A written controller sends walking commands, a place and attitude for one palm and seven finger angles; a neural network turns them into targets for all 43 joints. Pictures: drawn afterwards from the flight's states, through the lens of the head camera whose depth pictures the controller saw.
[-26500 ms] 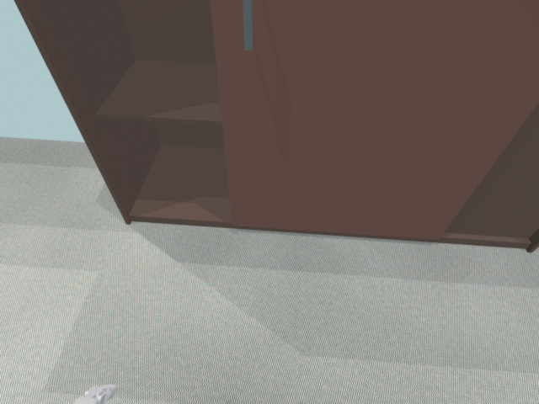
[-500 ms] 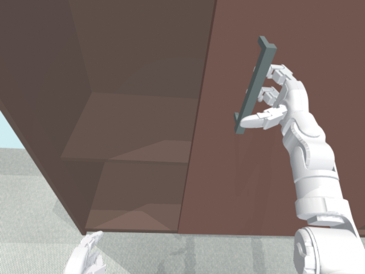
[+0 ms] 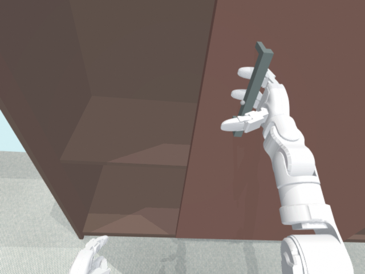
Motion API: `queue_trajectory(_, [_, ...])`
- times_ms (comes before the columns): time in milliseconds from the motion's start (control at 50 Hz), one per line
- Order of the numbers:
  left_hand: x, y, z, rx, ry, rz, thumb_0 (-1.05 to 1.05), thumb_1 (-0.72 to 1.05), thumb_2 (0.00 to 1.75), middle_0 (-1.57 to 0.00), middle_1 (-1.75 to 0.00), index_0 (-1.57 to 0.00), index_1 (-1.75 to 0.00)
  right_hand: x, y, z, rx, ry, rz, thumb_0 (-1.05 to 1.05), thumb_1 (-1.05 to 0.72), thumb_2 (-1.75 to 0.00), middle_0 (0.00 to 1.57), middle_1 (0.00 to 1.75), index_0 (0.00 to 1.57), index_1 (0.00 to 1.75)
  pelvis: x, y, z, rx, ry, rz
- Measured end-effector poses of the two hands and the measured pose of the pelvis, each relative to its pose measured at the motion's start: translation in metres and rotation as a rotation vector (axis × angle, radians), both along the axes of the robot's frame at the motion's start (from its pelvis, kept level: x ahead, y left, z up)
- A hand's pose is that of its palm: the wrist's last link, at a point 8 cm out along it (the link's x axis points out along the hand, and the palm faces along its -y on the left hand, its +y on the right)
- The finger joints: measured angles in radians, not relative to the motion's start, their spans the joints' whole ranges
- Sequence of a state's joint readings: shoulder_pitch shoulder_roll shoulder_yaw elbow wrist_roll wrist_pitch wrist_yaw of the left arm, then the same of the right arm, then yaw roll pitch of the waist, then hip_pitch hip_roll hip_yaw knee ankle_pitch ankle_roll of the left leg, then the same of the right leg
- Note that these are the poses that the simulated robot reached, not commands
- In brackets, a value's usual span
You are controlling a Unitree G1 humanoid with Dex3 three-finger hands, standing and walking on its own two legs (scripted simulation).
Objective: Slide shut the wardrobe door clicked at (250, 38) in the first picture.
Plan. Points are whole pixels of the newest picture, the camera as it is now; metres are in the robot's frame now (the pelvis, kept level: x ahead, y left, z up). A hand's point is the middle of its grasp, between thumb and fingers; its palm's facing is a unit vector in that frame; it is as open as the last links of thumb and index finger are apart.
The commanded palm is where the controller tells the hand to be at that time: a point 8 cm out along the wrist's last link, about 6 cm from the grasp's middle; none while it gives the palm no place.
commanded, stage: slide the fingers in behind the handle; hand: right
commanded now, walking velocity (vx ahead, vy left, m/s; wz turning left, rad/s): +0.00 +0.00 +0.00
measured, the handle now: (247, 93) +0.46 -0.10 +0.21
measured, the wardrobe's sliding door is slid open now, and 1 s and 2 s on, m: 0.48 0.48 0.48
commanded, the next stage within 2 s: grip the handle and tug to test in 0.60 s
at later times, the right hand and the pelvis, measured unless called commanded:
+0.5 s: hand (241, 103) +0.40 -0.08 +0.22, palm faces -0.05 +1.00 -0.03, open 14.4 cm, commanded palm +0.37 -0.12 +0.22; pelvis +0.01 +0.02 +0.00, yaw -1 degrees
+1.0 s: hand (243, 104) +0.40 -0.08 +0.22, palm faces -0.06 +1.00 -0.02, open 12.1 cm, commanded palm +0.37 -0.13 +0.22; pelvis +0.01 +0.01 +0.00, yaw -1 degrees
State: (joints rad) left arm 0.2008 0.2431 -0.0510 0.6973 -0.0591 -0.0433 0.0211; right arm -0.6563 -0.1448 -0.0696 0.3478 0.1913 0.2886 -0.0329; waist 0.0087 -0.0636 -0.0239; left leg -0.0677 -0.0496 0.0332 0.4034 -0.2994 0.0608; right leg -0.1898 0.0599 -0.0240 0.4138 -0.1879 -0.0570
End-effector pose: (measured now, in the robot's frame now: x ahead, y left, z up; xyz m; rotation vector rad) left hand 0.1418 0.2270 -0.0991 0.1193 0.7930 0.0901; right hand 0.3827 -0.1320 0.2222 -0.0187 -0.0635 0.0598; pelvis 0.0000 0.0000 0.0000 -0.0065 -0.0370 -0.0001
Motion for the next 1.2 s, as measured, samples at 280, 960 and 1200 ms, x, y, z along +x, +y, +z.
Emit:
queue_trajectory(280, [0.006, 0.015, 0.003, 0.008, -0.014, -0.004, 0.01, 0.91, 0.90, -0.20, -0.30, -0.20, -0.30, -0.003, 0.003, 0.000, -0.012, -0.003, -0.021, -0.02, 0.50, -0.30, 0.28, 1.20, 0.20, 1.20, 0.000, 0.011, 0.000, -0.004, 0.000, -0.006])
queue_trajectory(960, [0.026, 0.010, 0.007, 0.012, -0.030, -0.020, 0.01, 0.91, 0.90, -0.20, -0.30, -0.20, -0.30, -0.005, -0.001, 0.000, -0.004, -0.008, 0.003, -0.01, 0.25, -0.41, 0.32, 1.24, 0.25, 1.23, 0.007, 0.009, -0.001, -0.004, 0.007, -0.009])
queue_trajectory(1200, [0.009, 0.002, 0.000, 0.013, 0.014, -0.015, 0.01, 0.91, 0.90, -0.20, -0.30, -0.20, -0.30, 0.002, -0.001, -0.001, -0.005, 0.022, 0.000, -0.01, -0.27, -0.63, 0.38, 1.31, 0.34, 1.31, 0.000, 0.003, -0.001, 0.002, 0.008, -0.015])
